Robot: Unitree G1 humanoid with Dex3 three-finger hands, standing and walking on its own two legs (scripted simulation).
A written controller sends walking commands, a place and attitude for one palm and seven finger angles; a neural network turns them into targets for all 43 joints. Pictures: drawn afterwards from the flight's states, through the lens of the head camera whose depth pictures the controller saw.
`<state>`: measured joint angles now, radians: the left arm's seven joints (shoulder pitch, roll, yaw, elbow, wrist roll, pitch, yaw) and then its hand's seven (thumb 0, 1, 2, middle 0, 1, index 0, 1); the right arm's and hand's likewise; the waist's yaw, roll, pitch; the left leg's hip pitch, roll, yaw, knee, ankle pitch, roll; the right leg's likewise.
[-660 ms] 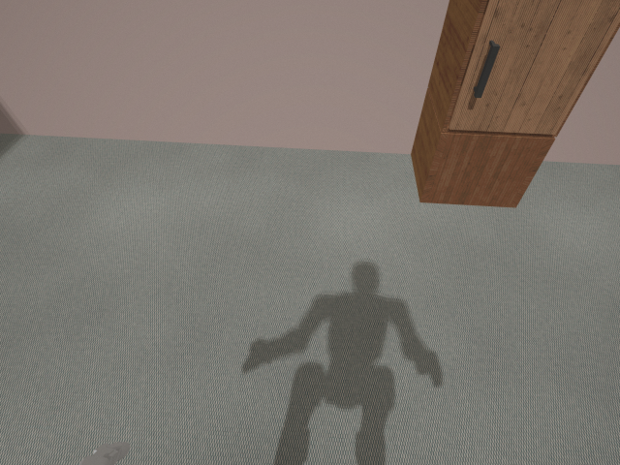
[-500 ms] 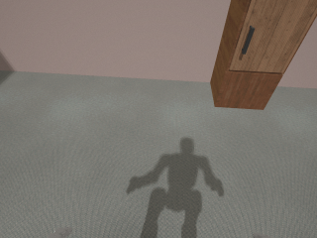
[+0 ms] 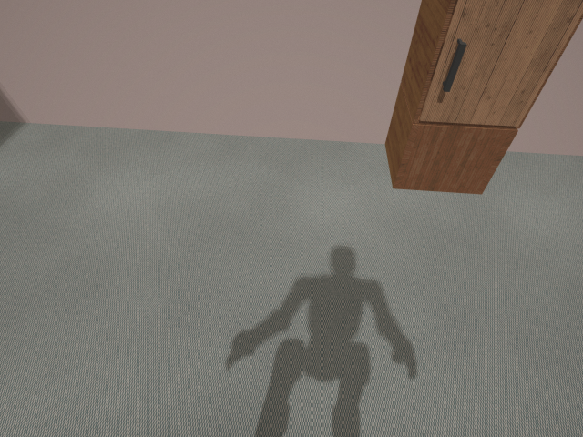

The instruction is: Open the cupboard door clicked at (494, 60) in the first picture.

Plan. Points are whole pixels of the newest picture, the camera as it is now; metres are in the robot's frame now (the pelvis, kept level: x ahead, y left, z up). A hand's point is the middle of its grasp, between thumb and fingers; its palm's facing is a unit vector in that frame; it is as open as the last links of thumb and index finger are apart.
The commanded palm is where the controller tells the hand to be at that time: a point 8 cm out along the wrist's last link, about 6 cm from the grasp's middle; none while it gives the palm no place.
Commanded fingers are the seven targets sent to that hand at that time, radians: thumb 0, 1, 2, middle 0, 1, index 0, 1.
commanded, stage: stand and wait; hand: left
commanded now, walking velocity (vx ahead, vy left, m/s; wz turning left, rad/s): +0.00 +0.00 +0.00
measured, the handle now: (452, 65) +1.39 -0.53 -0.10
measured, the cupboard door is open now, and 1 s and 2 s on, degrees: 0 0 0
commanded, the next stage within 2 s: look at it before walking up in 0.16 s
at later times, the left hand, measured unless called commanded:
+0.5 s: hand out of the picture +0.07 +0.25 -0.15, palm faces -0.03 -0.94 -0.34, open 7.4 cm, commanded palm none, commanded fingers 0.00 0.90 0.90 -0.20 -0.30 -0.20 -0.30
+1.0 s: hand out of the picture +0.08 +0.24 -0.16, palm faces -0.04 -0.94 -0.34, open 7.4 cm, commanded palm none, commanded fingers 0.00 0.90 0.90 -0.20 -0.30 -0.20 -0.30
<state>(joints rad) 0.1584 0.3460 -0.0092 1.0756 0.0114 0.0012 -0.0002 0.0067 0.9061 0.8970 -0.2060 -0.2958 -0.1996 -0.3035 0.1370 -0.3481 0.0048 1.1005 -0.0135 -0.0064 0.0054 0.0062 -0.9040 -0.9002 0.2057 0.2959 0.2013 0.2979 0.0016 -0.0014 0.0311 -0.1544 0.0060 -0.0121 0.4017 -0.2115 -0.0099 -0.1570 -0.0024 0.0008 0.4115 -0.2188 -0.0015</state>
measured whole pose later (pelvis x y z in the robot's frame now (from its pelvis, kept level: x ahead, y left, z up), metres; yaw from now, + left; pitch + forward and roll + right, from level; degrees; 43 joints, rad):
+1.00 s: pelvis +0.00 +0.00 +0.00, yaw -2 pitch -1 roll +0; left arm 0.15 0.34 0.00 1.07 0.01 0.01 0.01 0.01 0.91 0.90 -0.21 -0.30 -0.20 -0.30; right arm 0.11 -0.34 0.00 1.10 -0.01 -0.01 0.00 0.00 -0.90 -0.90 0.21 0.30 0.20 0.30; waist 0.01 0.00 0.03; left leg -0.15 0.02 0.01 0.39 -0.21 -0.02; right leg -0.17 0.01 0.03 0.40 -0.21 0.00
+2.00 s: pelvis +0.03 -0.01 +0.00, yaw -34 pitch +1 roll -2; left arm 0.26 0.30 0.11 0.92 0.04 0.05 -0.05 0.01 0.91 0.90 -0.20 -0.29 -0.19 -0.30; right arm 0.36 -0.20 -0.01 0.96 -0.02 -0.04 -0.02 0.00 -0.90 -0.90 0.20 0.30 0.20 0.30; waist 0.01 -0.04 -0.03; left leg -0.03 0.06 0.11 0.35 -0.33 0.00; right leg -0.65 -0.01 0.03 1.18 -0.22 0.04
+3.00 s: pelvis +0.33 -0.34 +0.00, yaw -57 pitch +0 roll +0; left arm 0.29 0.19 0.08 1.05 0.04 0.00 -0.02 0.01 0.91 0.90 -0.20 -0.29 -0.19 -0.30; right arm 0.35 -0.16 -0.05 1.07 -0.03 -0.08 -0.02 -0.01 -0.94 -0.90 0.20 0.30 0.20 0.30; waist 0.01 -0.04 0.01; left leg -0.06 0.08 0.26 0.37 -0.30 0.00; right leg -0.59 -0.10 -0.04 1.09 -0.22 0.00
